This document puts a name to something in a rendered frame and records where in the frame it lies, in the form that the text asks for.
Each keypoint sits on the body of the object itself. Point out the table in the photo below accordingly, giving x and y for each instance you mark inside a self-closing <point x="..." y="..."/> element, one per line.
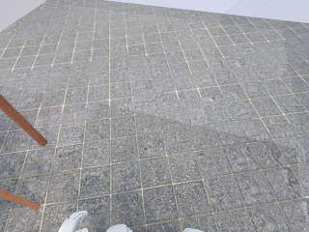
<point x="21" y="121"/>

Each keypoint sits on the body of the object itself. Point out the robot left hand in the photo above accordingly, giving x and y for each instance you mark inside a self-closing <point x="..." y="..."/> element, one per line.
<point x="69" y="225"/>

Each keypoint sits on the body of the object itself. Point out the chair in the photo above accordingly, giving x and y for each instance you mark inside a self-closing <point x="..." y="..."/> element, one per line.
<point x="18" y="199"/>

